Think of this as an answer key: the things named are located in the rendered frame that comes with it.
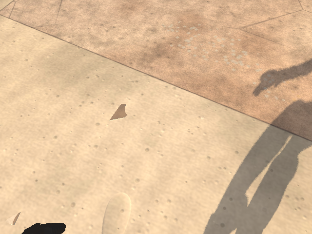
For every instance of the robot left hand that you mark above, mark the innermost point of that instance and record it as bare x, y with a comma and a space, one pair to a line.
47, 228

